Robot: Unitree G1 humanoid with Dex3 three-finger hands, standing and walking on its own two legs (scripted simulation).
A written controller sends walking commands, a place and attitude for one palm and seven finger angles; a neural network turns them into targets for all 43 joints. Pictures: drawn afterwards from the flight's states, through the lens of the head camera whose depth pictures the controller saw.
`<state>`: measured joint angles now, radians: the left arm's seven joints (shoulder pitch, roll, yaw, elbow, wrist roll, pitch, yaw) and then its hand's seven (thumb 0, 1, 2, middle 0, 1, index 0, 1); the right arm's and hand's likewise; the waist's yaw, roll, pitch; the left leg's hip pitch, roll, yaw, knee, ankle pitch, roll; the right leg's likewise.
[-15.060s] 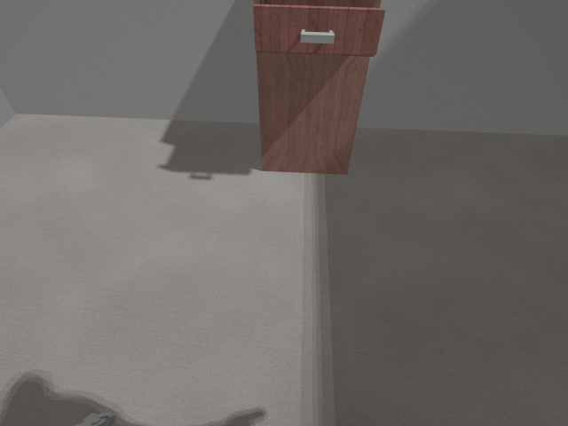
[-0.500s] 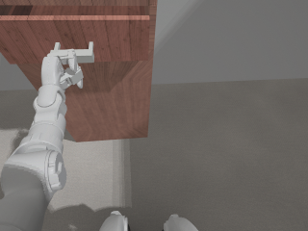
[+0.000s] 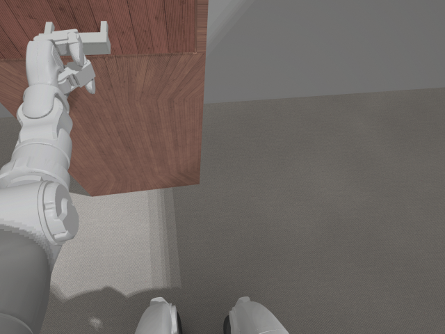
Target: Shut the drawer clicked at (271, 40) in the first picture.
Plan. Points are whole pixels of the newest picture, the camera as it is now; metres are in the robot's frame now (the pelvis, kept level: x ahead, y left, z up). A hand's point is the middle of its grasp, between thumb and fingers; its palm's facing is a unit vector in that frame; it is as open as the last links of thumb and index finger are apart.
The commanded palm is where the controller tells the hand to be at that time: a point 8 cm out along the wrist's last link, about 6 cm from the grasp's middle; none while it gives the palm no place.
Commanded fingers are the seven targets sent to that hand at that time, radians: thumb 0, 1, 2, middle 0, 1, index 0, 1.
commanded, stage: push the drawer shut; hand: left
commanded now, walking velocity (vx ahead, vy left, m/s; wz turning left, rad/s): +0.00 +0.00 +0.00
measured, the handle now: (76, 35) +0.63 +0.19 +0.10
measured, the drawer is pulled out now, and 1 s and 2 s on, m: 0.00 0.00 0.00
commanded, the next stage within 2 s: pull the fist back off the drawer in 0.36 s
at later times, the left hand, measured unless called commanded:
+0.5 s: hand (83, 64) +0.56 +0.17 +0.10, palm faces +0.04 -1.00 -0.03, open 3.3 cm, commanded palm +0.59 +0.19 +0.10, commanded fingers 0.00 0.90 0.90 -1.40 -1.60 -1.40 -1.60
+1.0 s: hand (87, 67) +0.55 +0.16 +0.10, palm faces +0.05 -1.00 -0.02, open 3.4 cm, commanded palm +0.53 +0.19 +0.10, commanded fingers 0.00 0.90 0.90 -1.40 -1.60 -1.40 -1.60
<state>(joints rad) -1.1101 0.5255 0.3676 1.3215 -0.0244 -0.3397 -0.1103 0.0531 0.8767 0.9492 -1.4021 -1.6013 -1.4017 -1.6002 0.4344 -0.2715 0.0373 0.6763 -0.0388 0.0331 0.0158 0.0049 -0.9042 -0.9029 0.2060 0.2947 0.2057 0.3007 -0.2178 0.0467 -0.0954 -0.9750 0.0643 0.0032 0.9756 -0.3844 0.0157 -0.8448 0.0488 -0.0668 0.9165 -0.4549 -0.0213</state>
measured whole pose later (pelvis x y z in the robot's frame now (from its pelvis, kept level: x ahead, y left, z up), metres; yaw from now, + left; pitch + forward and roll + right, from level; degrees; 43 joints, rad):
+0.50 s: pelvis -0.02 +0.01 -0.01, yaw +0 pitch +24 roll -5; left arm -1.25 0.60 0.30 1.40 -0.01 -0.30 -0.10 0.06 0.73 1.00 -1.40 -1.60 -1.40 -1.60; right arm 0.44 -0.28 0.07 0.69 -0.05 -0.02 0.00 0.00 -0.90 -0.90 0.21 0.29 0.21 0.30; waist -0.26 0.05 -0.09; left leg -1.08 0.06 -0.03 1.02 -0.36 0.03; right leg -0.93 0.04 -0.09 0.94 -0.43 -0.01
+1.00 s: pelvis -0.02 +0.02 -0.01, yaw +0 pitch +23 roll -5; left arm -1.17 0.53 0.34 1.30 -0.01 -0.31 -0.06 0.05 0.84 0.95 -1.40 -1.60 -1.40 -1.60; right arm 0.47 -0.27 0.05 0.66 -0.06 0.01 0.03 0.00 -0.90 -0.90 0.21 0.29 0.21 0.30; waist -0.24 0.05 -0.09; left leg -1.04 0.06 0.00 1.01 -0.37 0.04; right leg -0.90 0.04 -0.07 0.93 -0.43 0.00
